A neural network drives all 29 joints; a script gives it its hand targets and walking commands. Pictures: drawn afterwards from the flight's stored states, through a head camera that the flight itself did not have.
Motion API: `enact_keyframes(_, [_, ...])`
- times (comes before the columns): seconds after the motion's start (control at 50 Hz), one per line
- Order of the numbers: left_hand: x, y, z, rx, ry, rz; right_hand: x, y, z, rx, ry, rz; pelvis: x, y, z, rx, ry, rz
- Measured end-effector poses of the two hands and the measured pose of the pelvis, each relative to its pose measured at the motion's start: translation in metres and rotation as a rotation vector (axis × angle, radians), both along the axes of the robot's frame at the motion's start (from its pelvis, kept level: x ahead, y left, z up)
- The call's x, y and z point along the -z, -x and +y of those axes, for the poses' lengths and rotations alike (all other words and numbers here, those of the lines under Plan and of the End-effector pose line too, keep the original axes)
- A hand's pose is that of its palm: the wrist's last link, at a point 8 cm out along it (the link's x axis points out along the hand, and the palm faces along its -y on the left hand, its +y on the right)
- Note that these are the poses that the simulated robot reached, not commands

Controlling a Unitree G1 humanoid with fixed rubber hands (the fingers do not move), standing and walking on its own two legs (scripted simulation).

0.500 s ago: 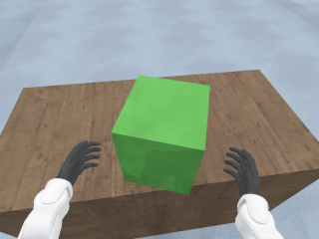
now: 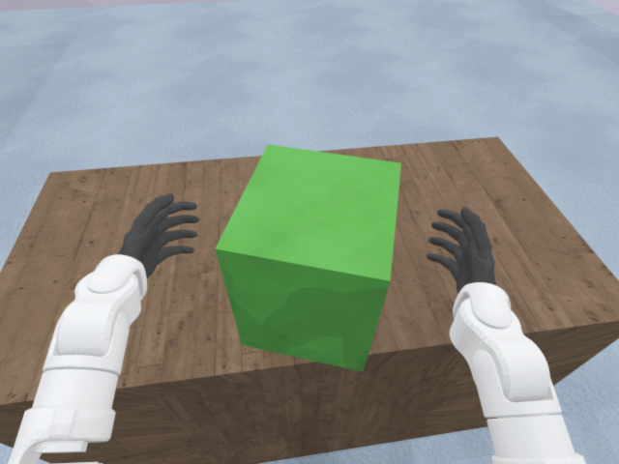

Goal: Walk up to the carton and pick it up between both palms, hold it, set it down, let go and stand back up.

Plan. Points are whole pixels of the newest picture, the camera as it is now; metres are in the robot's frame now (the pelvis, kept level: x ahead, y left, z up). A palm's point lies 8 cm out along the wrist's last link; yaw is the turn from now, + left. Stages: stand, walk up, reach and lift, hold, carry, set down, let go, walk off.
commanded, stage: reach and lift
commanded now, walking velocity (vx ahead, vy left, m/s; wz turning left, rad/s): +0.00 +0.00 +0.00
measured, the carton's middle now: (316, 260) +0.40 +0.01 +0.02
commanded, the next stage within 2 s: none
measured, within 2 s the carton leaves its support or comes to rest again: neither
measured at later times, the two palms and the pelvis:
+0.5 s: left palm (135, 191) +0.39 +0.23 +0.17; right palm (459, 213) +0.36 -0.16 +0.15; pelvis -0.01 +0.00 +0.00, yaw +0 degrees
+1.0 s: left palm (164, 188) +0.42 +0.21 +0.14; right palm (460, 215) +0.38 -0.18 +0.13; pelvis -0.02 +0.00 +0.00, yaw +0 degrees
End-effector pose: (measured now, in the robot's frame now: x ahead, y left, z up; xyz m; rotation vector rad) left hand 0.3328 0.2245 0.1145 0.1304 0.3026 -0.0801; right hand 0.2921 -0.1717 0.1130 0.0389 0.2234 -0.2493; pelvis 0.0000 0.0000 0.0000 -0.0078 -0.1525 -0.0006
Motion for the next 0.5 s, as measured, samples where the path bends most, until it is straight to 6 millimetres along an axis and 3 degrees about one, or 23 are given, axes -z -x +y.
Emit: enact_keyframes(0.5, [-0.051, -0.058, 0.006, -0.039, 0.024, -0.042, -0.039, -0.066, 0.009, 0.0, 0.008, -0.001, -0.001, 0.014, 0.0, 0.001, 0.0, 0.065])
